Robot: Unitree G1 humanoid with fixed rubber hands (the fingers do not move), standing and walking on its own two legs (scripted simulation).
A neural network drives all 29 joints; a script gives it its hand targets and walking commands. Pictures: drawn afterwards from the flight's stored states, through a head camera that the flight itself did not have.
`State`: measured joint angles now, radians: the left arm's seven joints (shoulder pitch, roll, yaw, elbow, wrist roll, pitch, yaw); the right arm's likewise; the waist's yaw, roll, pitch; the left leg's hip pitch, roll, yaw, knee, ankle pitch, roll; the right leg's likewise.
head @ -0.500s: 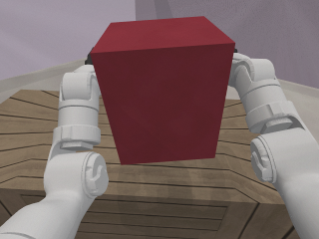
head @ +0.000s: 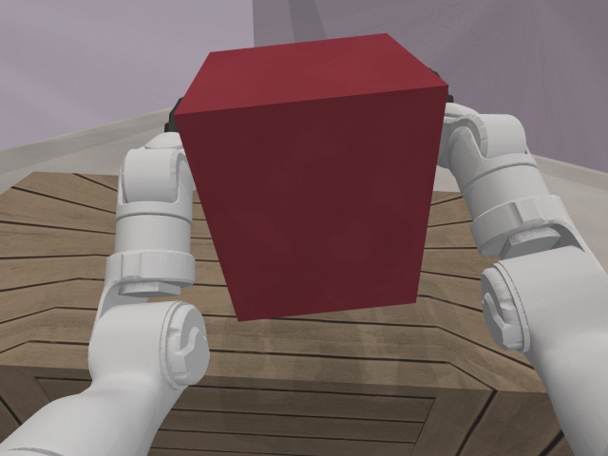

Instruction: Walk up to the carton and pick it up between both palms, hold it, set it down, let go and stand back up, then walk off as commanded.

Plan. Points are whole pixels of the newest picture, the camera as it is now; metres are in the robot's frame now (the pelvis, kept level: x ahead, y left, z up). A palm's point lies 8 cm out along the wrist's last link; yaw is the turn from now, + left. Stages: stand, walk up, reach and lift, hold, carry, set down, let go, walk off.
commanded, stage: hold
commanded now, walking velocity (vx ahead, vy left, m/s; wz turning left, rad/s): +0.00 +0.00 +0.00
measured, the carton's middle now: (312, 177) +0.34 -0.01 +0.27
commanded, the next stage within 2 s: none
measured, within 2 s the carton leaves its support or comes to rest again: neither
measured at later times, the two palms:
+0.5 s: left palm (185, 152) +0.37 +0.14 +0.29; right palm (440, 131) +0.37 -0.16 +0.32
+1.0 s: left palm (177, 147) +0.38 +0.15 +0.30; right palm (433, 125) +0.37 -0.16 +0.33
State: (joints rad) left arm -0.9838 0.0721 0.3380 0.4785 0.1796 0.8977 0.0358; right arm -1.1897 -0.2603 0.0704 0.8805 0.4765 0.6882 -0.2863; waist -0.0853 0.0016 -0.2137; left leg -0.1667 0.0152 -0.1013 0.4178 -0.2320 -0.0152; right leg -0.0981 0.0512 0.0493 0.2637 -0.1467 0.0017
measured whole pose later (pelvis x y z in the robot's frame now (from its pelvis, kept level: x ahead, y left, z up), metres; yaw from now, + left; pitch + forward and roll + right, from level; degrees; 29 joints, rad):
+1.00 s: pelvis -0.01 +0.00 +0.00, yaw +1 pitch +0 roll -2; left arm -1.04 0.10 0.35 0.57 0.17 0.87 0.03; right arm -1.22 -0.25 0.03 0.93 0.44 0.68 -0.28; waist -0.08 0.00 -0.22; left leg -0.19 0.01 -0.11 0.40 -0.21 -0.02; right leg -0.12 0.05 0.04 0.26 -0.14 0.00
